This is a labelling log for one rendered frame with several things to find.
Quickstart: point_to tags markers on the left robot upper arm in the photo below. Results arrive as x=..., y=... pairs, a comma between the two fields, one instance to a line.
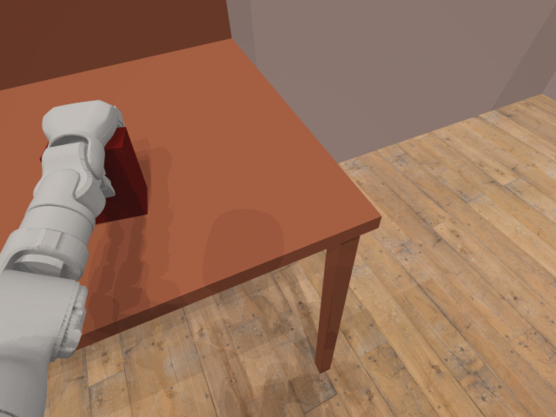
x=41, y=319

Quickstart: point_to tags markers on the left robot hand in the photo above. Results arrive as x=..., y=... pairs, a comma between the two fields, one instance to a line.
x=97, y=118

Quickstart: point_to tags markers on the sponge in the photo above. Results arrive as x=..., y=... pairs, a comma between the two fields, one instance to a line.
x=123, y=170

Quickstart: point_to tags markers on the robot left forearm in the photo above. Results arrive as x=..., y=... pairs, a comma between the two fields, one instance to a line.
x=54, y=234

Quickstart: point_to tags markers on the table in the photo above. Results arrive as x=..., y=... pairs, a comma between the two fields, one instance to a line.
x=238, y=186

